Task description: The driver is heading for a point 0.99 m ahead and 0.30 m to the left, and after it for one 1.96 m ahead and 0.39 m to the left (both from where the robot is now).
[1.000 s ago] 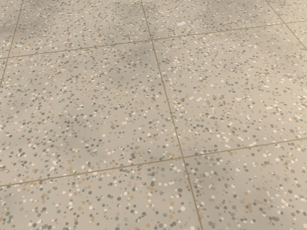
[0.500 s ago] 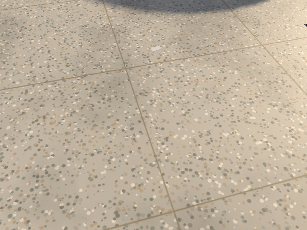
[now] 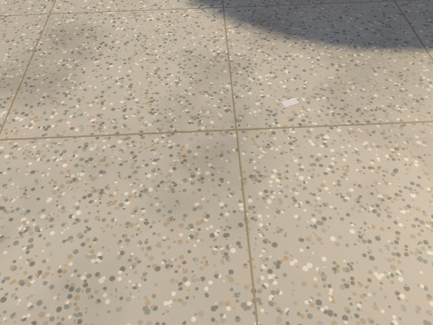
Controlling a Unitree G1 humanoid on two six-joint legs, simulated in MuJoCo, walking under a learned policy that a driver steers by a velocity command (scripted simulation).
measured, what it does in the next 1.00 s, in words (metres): walks ahead, turning left: left foot, then right foot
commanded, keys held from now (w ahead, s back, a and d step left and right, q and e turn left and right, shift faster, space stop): w+q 0.68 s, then w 0.32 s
